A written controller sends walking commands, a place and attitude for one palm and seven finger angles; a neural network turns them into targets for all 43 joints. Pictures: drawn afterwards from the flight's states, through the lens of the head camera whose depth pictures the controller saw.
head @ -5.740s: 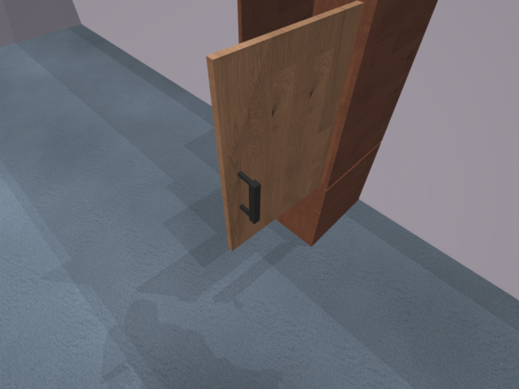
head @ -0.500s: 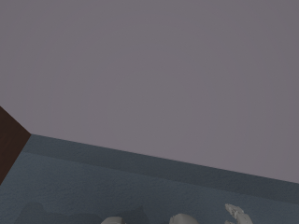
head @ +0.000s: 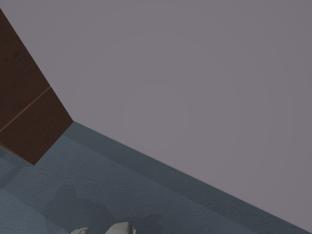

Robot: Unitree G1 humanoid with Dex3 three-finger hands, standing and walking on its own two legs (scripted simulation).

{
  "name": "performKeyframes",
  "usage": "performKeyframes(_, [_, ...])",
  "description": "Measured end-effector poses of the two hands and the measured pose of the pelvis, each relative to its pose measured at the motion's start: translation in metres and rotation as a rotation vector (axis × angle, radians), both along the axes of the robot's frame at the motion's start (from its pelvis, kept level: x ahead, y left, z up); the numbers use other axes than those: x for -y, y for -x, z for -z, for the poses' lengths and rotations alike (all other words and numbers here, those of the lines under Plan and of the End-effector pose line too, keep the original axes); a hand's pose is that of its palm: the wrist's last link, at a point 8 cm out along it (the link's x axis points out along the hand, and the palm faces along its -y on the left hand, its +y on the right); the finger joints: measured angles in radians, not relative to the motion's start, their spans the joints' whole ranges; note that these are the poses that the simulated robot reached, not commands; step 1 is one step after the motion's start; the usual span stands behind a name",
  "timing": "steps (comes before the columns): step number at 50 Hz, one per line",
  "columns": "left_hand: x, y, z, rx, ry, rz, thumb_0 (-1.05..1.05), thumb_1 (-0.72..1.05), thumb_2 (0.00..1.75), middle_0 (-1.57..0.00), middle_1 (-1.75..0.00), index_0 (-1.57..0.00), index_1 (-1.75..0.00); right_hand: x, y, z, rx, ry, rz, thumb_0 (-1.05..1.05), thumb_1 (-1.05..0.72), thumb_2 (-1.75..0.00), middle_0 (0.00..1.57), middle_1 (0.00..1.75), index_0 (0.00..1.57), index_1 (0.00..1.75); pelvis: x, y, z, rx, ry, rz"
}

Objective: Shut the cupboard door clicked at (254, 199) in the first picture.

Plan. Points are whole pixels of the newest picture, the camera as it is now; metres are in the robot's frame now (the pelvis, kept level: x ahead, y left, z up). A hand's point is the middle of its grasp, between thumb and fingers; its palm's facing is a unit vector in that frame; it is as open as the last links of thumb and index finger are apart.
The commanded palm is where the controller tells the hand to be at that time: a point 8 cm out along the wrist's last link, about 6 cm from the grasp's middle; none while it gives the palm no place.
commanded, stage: turn to face it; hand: left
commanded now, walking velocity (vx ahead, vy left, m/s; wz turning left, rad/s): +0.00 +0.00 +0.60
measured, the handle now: out of the picture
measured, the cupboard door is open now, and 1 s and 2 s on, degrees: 86 86 86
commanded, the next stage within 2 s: take the last steps up to it in 1.56 s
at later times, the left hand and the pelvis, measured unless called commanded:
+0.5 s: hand out of the picture +0.06 +0.22 -0.16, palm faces +0.27 -0.91 -0.30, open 7.4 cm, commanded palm none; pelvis +0.01 -0.03 -0.01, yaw +17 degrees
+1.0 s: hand out of the picture -0.06 +0.21 -0.18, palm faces +0.59 -0.77 -0.24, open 7.4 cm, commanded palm none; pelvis +0.02 -0.01 +0.00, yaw +35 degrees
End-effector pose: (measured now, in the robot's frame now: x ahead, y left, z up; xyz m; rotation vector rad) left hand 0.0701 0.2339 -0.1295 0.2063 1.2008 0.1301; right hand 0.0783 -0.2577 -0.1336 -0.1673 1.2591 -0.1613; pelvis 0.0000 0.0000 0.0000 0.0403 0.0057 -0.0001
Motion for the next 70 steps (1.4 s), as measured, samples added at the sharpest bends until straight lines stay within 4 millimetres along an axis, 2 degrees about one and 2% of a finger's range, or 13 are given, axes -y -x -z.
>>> performKeyframes(6, [-0.029, 0.041, 0.031, -0.065, 0.026, -0.131, 0.0, 0.91, 0.9, -0.2, -0.3, -0.2, -0.3, -0.024, -0.046, -0.001, 0.082, 0.045, -0.128, 0.0, -0.91, -0.9, 0.2, 0.3, 0.2, 0.3, -0.015, -0.001, 0.017, -0.007, 0.031, -0.083])
performKeyframes(9, [-0.043, 0.052, 0.032, -0.103, 0.008, -0.175, 0.01, 0.91, 0.9, -0.2, -0.29, -0.2, -0.3, -0.033, -0.055, -0.007, 0.099, 0.062, -0.17, 0.0, -0.91, -0.9, 0.2, 0.3, 0.2, 0.3, -0.016, 0.0, 0.016, -0.007, 0.035, -0.114])
performKeyframes(17, [-0.052, 0.038, 0.006, -0.016, -0.032, -0.241, 0.01, 0.91, 0.9, -0.2, -0.29, -0.2, -0.3, -0.033, -0.052, -0.008, 0.034, 0.051, -0.235, 0.0, -0.91, -0.9, 0.2, 0.3, 0.2, 0.3, -0.007, -0.004, 0.003, -0.007, 0.052, -0.195])
performKeyframes(22, [-0.037, 0.025, -0.004, 0.051, -0.065, -0.26, 0.01, 0.91, 0.9, -0.2, -0.29, -0.2, -0.3, -0.016, -0.056, 0.007, -0.003, 0.022, -0.256, 0.0, -0.91, -0.9, 0.2, 0.3, 0.2, 0.3, 0.014, -0.009, 0.007, -0.009, 0.048, -0.256])
performKeyframes(25, [-0.023, 0.027, -0.005, 0.083, -0.091, -0.273, 0.0, 0.91, 0.9, -0.2, -0.29, -0.2, -0.3, -0.004, -0.067, 0.019, -0.01, 0.008, -0.271, 0.0, -0.91, -0.9, 0.2, 0.3, 0.2, 0.3, 0.026, -0.011, 0.014, -0.004, 0.035, -0.296])
performKeyframes(31, [0.006, 0.058, -0.008, 0.034, -0.054, -0.348, 0.0, 0.91, 0.9, -0.2, -0.29, -0.2, -0.3, -0.003, -0.096, 0.009, -0.008, 0.005, -0.337, 0.01, -0.91, -0.9, 0.2, 0.3, 0.2, 0.3, 0.032, -0.015, 0.003, 0.008, 0.017, -0.378])
performKeyframes(36, [0.02, 0.088, 0.002, -0.003, 0.0, -0.437, 0.0, 0.91, 0.9, -0.2, -0.29, -0.2, -0.3, -0.023, -0.123, -0.002, 0.006, 0.017, -0.432, 0.01, -0.91, -0.9, 0.19, 0.3, 0.2, 0.3, 0.03, -0.018, 0.001, 0.003, 0.013, -0.449])
performKeyframes(43, [0.006, 0.147, 0.035, -0.074, 0.046, -0.591, 0.01, 0.9, 0.9, -0.2, -0.3, -0.2, -0.3, -0.078, -0.162, -0.005, 0.103, 0.05, -0.597, 0.0, -0.91, -0.9, 0.19, 0.3, 0.2, 0.3, 0.009, -0.013, 0.019, 0.0, 0.036, -0.55])
performKeyframes(46, [-0.004, 0.161, 0.033, -0.109, 0.032, -0.64, 0.01, 0.91, 0.9, -0.2, -0.29, -0.2, -0.3, -0.092, -0.165, -0.012, 0.116, 0.061, -0.642, 0.0, -0.91, -0.9, 0.2, 0.3, 0.2, 0.3, 0.006, -0.013, 0.014, 0.002, 0.051, -0.581])
performKeyframes(52, [-0.019, 0.156, 0.013, -0.048, -0.005, -0.692, 0.01, 0.91, 0.9, -0.2, -0.29, -0.2, -0.3, -0.1, -0.16, -0.017, 0.07, 0.063, -0.693, 0.0, -0.91, -0.9, 0.2, 0.3, 0.2, 0.3, 0.007, -0.017, 0.001, 0.003, 0.067, -0.638])
performKeyframes(59, [-0.017, 0.126, -0.003, 0.039, -0.056, -0.716, 0.01, 0.91, 0.9, -0.2, -0.29, -0.2, -0.3, -0.086, -0.164, -0.004, 0.005, 0.036, -0.72, 0.0, -0.91, -0.9, 0.2, 0.3, 0.2, 0.3, 0.022, -0.032, 0.001, 0.006, 0.063, -0.714])
performKeyframes(64, [0.003, 0.112, -0.006, 0.095, -0.11, -0.74, 0.0, 0.91, 0.9, -0.2, -0.29, -0.2, -0.3, -0.073, -0.186, 0.019, -0.022, 0.013, -0.74, 0.0, -0.91, -0.9, 0.2, 0.3, 0.2, 0.3, 0.039, -0.048, 0.013, 0.004, 0.036, -0.776])
performKeyframes(70, [0.046, 0.128, -0.01, 0.041, -0.064, -0.822, 0.0, 0.91, 0.9, -0.2, -0.29, -0.2, -0.3, -0.083, -0.213, 0.011, -0.025, 0.012, -0.806, 0.01, -0.91, -0.9, 0.2, 0.3, 0.2, 0.3, 0.043, -0.056, 0.003, 0.014, 0.014, -0.86])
